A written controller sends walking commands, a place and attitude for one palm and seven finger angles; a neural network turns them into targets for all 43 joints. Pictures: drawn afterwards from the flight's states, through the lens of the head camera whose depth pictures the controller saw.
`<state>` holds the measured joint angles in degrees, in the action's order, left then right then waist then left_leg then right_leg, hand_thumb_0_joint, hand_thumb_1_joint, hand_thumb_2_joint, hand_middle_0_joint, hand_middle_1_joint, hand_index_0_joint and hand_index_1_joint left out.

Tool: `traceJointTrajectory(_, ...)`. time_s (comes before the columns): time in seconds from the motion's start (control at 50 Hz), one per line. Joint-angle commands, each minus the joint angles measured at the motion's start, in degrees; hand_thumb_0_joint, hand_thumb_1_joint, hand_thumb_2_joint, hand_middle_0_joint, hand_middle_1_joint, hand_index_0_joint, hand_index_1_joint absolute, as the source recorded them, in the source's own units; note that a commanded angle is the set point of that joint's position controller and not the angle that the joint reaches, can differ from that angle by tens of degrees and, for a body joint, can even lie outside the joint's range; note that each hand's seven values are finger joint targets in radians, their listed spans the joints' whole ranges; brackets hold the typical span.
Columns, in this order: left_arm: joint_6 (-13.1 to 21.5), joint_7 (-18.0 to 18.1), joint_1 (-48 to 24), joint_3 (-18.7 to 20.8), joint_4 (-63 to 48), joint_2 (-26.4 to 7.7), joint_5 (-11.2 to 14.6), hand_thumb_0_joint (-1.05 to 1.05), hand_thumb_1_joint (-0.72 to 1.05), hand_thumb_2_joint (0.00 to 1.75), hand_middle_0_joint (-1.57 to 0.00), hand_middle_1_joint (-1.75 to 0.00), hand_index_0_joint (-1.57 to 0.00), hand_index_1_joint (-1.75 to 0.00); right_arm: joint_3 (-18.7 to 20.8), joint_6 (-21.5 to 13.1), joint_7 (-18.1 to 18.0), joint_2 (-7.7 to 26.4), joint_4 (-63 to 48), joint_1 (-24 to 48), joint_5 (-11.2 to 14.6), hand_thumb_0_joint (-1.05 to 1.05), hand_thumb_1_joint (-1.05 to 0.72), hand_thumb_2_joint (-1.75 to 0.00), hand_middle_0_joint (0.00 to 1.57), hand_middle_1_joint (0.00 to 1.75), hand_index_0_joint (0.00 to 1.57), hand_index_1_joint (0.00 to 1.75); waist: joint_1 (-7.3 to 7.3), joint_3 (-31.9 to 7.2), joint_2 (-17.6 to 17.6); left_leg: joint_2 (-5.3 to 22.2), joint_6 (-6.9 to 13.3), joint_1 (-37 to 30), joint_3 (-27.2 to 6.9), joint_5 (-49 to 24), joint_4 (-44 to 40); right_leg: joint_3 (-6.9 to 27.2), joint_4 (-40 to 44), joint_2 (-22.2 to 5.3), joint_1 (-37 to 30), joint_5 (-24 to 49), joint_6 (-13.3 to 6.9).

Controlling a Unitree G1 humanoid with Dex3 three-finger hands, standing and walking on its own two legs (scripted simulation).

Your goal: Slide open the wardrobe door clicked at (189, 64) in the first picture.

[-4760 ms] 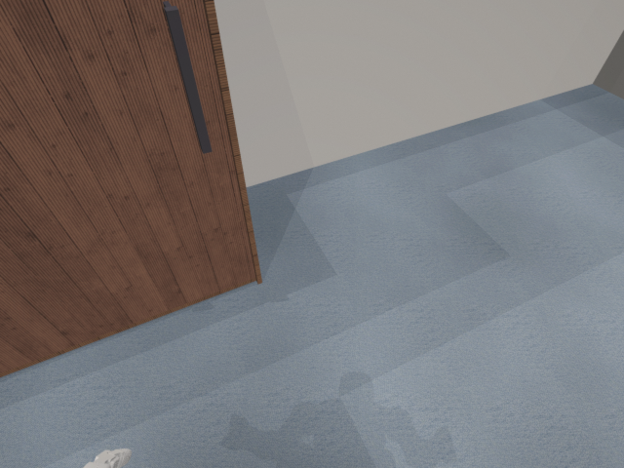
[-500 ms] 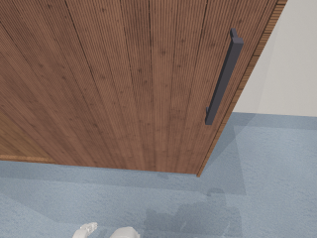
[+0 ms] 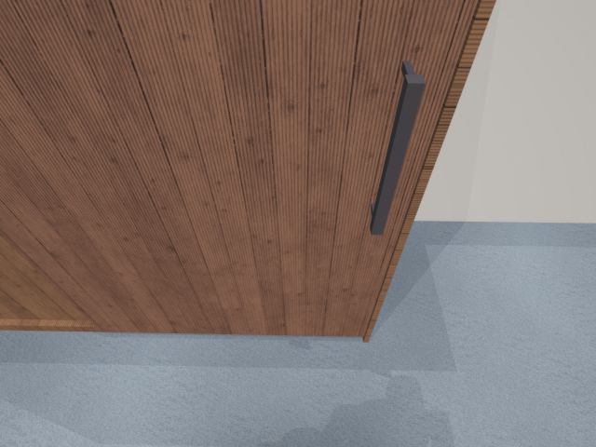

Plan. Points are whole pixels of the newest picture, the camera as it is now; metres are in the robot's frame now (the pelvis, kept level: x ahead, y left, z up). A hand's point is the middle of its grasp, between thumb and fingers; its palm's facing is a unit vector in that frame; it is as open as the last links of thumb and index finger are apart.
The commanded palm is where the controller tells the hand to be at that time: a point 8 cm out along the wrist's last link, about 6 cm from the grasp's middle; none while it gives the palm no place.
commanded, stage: come to a stop and stand still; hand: right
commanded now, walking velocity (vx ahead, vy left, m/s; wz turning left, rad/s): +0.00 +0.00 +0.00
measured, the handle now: (389, 160) +0.53 -0.13 +0.09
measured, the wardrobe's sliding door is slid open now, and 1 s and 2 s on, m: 0.00 0.00 0.00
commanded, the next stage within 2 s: look again from close up in 0.64 s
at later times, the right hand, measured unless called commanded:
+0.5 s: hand out of the picture +0.01 -0.19 -0.17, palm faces -0.01 +0.98 -0.20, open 7.3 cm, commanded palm none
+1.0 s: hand out of the picture +0.00 -0.18 -0.16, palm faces -0.01 +0.98 -0.21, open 7.3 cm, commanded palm none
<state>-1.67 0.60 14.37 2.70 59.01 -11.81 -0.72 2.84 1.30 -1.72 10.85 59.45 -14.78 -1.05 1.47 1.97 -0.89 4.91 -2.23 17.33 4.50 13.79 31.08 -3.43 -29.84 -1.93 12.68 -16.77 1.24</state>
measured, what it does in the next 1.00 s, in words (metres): stands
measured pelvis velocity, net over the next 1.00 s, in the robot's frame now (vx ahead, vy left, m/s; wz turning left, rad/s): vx -0.01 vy -0.01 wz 0.03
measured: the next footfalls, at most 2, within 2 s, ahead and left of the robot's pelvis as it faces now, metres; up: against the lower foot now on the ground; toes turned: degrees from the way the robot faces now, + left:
none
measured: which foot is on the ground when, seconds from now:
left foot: down 0.00-1.00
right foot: down 0.00-1.00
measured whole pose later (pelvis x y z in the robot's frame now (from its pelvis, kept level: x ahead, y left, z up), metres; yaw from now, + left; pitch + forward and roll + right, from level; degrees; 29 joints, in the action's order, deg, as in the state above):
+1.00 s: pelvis -0.01 -0.01 +0.01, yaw +2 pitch -1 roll -1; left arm 1.2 1.3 17.1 -1.0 63.0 -9.0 -0.7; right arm -0.9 -1.1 -2.1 8.2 63.4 -16.5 -0.5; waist -0.2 1.4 1.2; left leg 2.5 -0.2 11.7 3.1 15.5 28.6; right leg -5.7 -26.1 -0.6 9.6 -15.2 -0.8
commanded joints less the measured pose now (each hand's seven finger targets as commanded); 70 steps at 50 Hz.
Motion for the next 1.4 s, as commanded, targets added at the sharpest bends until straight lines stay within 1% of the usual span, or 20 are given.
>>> traceJointTrajectory(0.0, 1.69, 0.69, 1.02, 0.75, -2.52, -7.47, -0.63, 0.0, 0.9, 0.9, -0.2, -0.3, -0.2, -0.3, 0.47, 0.31, -0.14, 2.7, -2.74, 2.24, -0.26, 0.0, -0.9, -0.9, 0.2, 0.3, 0.2, 0.3, -1.29, 2.28, 16.03, -0.97, 0.1, 1.19, -0.32, 9.43, 5.73, 15.28, 20.46, -14.18, 6.02, -2.18, -6.61)
traceJointTrajectory(0.02, 1.89, 1.09, 0.02, 0.3, -2.29, -6.34, -0.62, 0.0, 0.9, 0.9, -0.2, -0.3, -0.2, -0.3, 0.45, 0.44, 0.01, 3.3, -2.23, 1.86, -0.4, 0.0, -0.9, -0.9, 0.2, 0.3, 0.2, 0.3, -0.49, 3.92, 15.88, -0.74, 0.56, 1.55, -1.69, 10.01, 8.92, 13.98, 20.57, -13.25, 6.48, 0.89, -6.91)
traceJointTrajectory(0.06, 2.16, 1.67, -0.35, -0.29, -1.52, -4.98, -0.6, 0.0, 0.9, 0.9, -0.2, -0.3, -0.2, -0.3, 0.08, 0.12, 0.34, 2.6, -0.34, 0.21, -0.28, 0.0, -0.9, -0.9, 0.2, 0.3, 0.2, 0.3, -0.19, 2.06, 11.69, -0.53, 0.91, 2.24, -2.69, 9.58, 10.28, 9.93, 16.79, -11.4, 1.13, 13.75, -7.5)
traceJointTrajectory(0.1, 2.55, 1.9, 0.46, -0.26, -0.49, -4.52, -0.42, 0.0, 0.9, 0.9, -0.2, -0.3, -0.2, -0.3, -0.54, -0.34, 0.25, 1.69, 0.9, -0.91, -0.02, 0.0, -0.9, -0.9, 0.2, 0.3, 0.2, 0.3, -0.34, -0.7, 9.32, -0.59, 0.59, 1.73, -2.12, 8.54, 5.98, 7.42, 12.74, -10.69, -5.32, 26.88, -8.15)
traceJointTrajectory(0.14, 2.77, 2.0, 1.65, -0.16, 0.51, -4.47, -0.16, 0.0, 0.9, 0.9, -0.2, -0.3, -0.2, -0.3, -0.79, -0.9, 0.12, 1.58, 1.94, -2.18, 0.07, 0.0, -0.9, -0.9, 0.2, 0.3, 0.2, 0.3, -0.2, -2.89, 6.08, -0.63, 0.42, -2.29, -2.01, 2.31, -3.26, 6.03, 9.14, -9.68, -8.24, 32.95, -7.17)
traceJointTrajectory(0.18, 3.13, 1.83, 2.54, -0.39, 1.2, -3.11, 0.46, 0.0, 0.9, 0.9, -0.2, -0.3, -0.2, -0.3, -0.94, -1.73, -0.27, 3.37, 3.57, -3.8, 0.11, 0.0, -0.9, -0.9, 0.2, 0.3, 0.2, 0.3, -0.66, -4.07, 1.97, 2.34, 1.44, -9.81, -5.28, -13.21, -9.27, 4.13, 6.75, -6.81, -4.79, 26.47, -3.72)
traceJointTrajectory(0.2, 3.16, 1.63, 2.36, -0.63, 1.34, -2.58, 0.6, 0.0, 0.9, 0.9, -0.2, -0.3, -0.2, -0.3, -1.16, -1.84, -0.37, 3.97, 3.79, -3.6, 0.21, 0.0, -0.9, -0.9, 0.2, 0.3, 0.2, 0.3, -1.11, -3.39, 1.91, 4.1, 2.16, -9.73, -6.06, -15.3, -9.01, 3.91, 8.32, -5.8, -4.19, 20.29, -2.64)
traceJointTrajectory(0.24, 2.62, 1.46, 2.32, -0.87, 2.44, -2.19, 0.29, 0.0, 0.9, 0.9, -0.2, -0.3, -0.2, -0.3, -1.24, -2.0, -0.47, 3.67, 4.23, -2.21, 0.19, 0.0, -0.9, -0.9, 0.2, 0.3, 0.2, 0.3, -1.53, -0.98, -3.38, 3.34, 2.61, -8.23, -6.12, -15.84, -8.39, 3.41, 8.83, -5.22, -3.8, 17.18, -1.96)
traceJointTrajectory(0.26, 2.61, 1.42, 2.56, -0.99, 2.82, -2.36, 0.25, 0.0, 0.9, 0.9, -0.2, -0.3, -0.2, -0.3, -1.45, -1.95, -0.48, 3.05, 4.23, -1.95, 0.3, 0.0, -0.9, -0.9, 0.2, 0.3, 0.2, 0.3, -1.57, -0.12, -3.78, 3.12, 2.45, -7.11, -5.9, -13.37, -9.04, 3.41, 9.83, -5.21, -4.13, 15.23, -2.04)
traceJointTrajectory(0.34, 2.85, 1.34, 3.07, -1.67, 4.47, -1.86, 0.21, 0.0, 0.9, 0.9, -0.2, -0.3, -0.2, -0.3, -1.71, -1.57, -0.54, 2.57, 4.74, -1.9, 0.34, 0.0, -0.9, -0.9, 0.2, 0.3, 0.2, 0.3, -1.18, 2.33, 0.57, 2.22, 2.06, -6.85, -5.67, -6.47, -10.99, 3.94, 12.75, -5.3, -2.54, 10.84, -2.36)
traceJointTrajectory(0.42, 2.89, 1.33, 3.96, -1.84, 5.23, -1.8, 0.14, 0.0, 0.9, 0.9, -0.2, -0.3, -0.2, -0.3, -1.81, -1.57, -0.54, 2.57, 5.12, -2.65, 0.39, 0.0, -0.9, -0.9, 0.2, 0.3, 0.2, 0.3, -0.91, 2.63, 1.25, 2.03, 2.1, -7.37, -5.45, -6.08, -11.51, 4.15, 13.33, -5.14, -2.14, 9.34, -2.41)
traceJointTrajectory(0.44, 3.78, 0.6, 0.17, -1.96, 0.74, -4.31, 0.69, 0.0, 0.9, 0.9, -0.2, -0.3, -0.2, -0.3, -2.69, -2.98, -2.79, 4.25, 5.91, -6.82, -0.46, 0.0, -0.9, -0.9, 0.2, 0.3, 0.2, 0.3, 0.13, 4.33, -1.33, 4.07, 2.72, -5.28, -7.29, -21.17, -8.52, 2.89, 1.98, -5.73, 1.97, 17.4, -1.32)
traceJointTrajectory(0.46, 3.31, 0.41, 3.5, -1.93, -0.02, -2.12, 0.05, 0.0, 0.9, 0.9, -0.2, -0.3, -0.2, -0.3, -2.36, -3.55, -2.21, 5.48, 3.34, -4.73, 0.14, 0.0, -0.9, -0.9, 0.2, 0.3, 0.2, 0.3, -2.13, 0.04, 2.52, 4.8, 4.35, -6.09, -8.08, -9.24, -7.76, 3.53, 5.0, -3.27, 0.41, 5.09, -1.48)
traceJointTrajectory(0.48, 3.4, 0.17, 4.82, -2.14, -0.01, -2.18, -0.14, 0.0, 0.9, 0.9, -0.2, -0.3, -0.2, -0.3, -2.67, -3.5, -1.59, 5.33, 1.99, -3.05, 0.26, 0.0, -0.9, -0.9, 0.2, 0.3, 0.2, 0.3, -2.24, 0.08, 3.99, 3.03, 4.89, -4.31, -7.01, 0.58, -7.16, 4.31, 6.27, -3.57, 1.73, 3.04, -1.95)
traceJointTrajectory(0.52, 4.04, 0.12, 6.01, -2.39, -0.85, -2.15, -0.45, 0.0, 0.9, 0.9, -0.2, -0.3, -0.2, -0.3, -2.66, -3.32, -0.91, 4.48, 1.06, -3.26, 0.11, 0.0, -0.9, -0.9, 0.2, 0.3, 0.2, 0.3, -1.81, -1.41, 9.21, 0.98, 4.69, -5.28, -4.65, 0.02, -4.46, 6.2, 7.91, -4.65, 2.82, 6.05, -3.22)
traceJointTrajectory(0.6, 3.9, 0.58, 6.68, -2.43, -1.27, -2.6, -0.01, 0.0, 0.9, 0.9, -0.2, -0.3, -0.2, -0.3, -3.11, -3.06, -0.61, 3.01, 1.35, -3.83, 0.35, 0.0, -0.9, -0.9, 0.2, 0.3, 0.2, 0.3, -1.78, 0.94, 1.78, 0.64, 4.34, -4.86, -4.65, -1.25, -5.3, 5.91, 8.5, -4.68, 2.62, 6.17, -3.87)
traceJointTrajectory(0.66, 4.01, 0.68, 7.01, -2.56, -0.52, -2.42, -0.03, 0.0, 0.9, 0.9, -0.2, -0.3, -0.2, -0.3, -3.04, -3.11, -0.58, 2.9, 1.54, -3.91, 0.41, 0.0, -0.9, -0.9, 0.2, 0.3, 0.2, 0.3, -1.68, 1.68, 0.64, 0.92, 4.2, -5.01, -5.0, -3.08, -5.56, 5.45, 8.81, -4.4, 1.77, 7.92, -3.83)
traceJointTrajectory(0.78, 3.73, 0.71, 6.69, -2.7, 0.96, -2.15, 0.0, 0.0, 0.9, 0.9, -0.2, -0.3, -0.2, -0.3, -2.78, -2.91, -0.58, 3.11, 1.96, -4.3, 0.41, 0.0, -0.9, -0.9, 0.2, 0.3, 0.2, 0.3, -1.56, 3.84, -0.44, 1.21, 4.07, -4.08, -5.66, -1.78, -7.14, 4.61, 10.16, -4.02, 1.43, 5.19, -3.49)
traceJointTrajectory(1.12, 3.57, 0.91, 4.8, -2.47, 3.6, -1.64, 0.0, 0.0, 0.9, 0.9, -0.2, -0.3, -0.2, -0.3, -2.38, -3.39, -0.43, 4.01, 2.51, -4.64, 0.32, 0.0, -0.9, -0.9, 0.2, 0.3, 0.2, 0.3, -1.44, 1.68, 0.43, 2.06, 4.46, -5.48, -6.61, -8.0, -9.22, 2.81, 8.9, -4.08, -1.97, 8.8, -2.6)
traceJointTrajectory(1.38, 3.46, 1.12, 4.12, -2.51, 4.31, -1.85, -0.04, 0.0, 0.9, 0.9, -0.2, -0.3, -0.2, -0.3, -2.18, -3.19, -0.34, 4.09, 2.71, -4.18, 0.4, 0.0, -0.9, -0.9, 0.2, 0.3, 0.2, 0.3, -1.26, 1.96, 1.01, 1.95, 4.53, -5.96, -6.46, -7.78, -9.89, 2.78, 9.38, -4.39, -1.81, 8.88, -2.23)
